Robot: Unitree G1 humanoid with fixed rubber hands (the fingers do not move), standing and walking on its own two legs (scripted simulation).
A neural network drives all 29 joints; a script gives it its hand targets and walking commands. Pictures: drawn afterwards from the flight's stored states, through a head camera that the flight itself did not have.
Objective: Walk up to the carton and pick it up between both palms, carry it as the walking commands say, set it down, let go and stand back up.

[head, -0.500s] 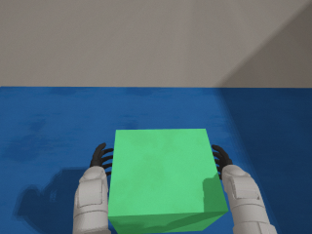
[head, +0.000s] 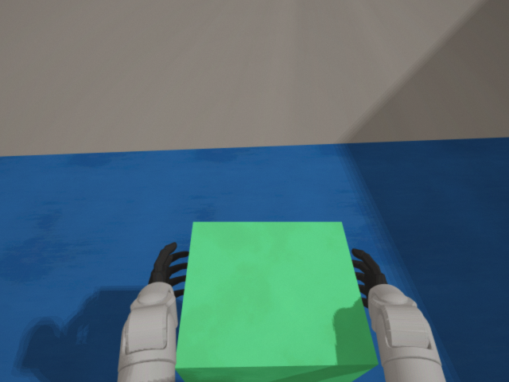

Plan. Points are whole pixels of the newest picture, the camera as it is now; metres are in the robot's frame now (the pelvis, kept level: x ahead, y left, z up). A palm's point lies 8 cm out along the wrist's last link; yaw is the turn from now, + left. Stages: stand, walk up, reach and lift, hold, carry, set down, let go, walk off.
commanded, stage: reach and lift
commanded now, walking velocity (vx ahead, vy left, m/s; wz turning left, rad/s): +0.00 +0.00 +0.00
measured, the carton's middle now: (266, 310) +0.28 +0.00 -0.04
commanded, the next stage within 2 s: hold in 0.60 s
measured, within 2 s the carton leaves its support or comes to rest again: neither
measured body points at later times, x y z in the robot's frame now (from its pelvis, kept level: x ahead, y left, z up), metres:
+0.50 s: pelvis +0.00 +0.00 +0.00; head -0.04 +0.00 +0.45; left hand +0.27 +0.17 +0.03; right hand +0.26 -0.17 +0.02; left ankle +0.04 +0.13 -0.75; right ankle -0.03 -0.13 -0.75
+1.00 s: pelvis -0.01 +0.01 +0.00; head -0.05 +0.01 +0.45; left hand +0.28 +0.17 +0.04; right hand +0.26 -0.17 +0.02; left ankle +0.04 +0.13 -0.75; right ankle -0.03 -0.13 -0.75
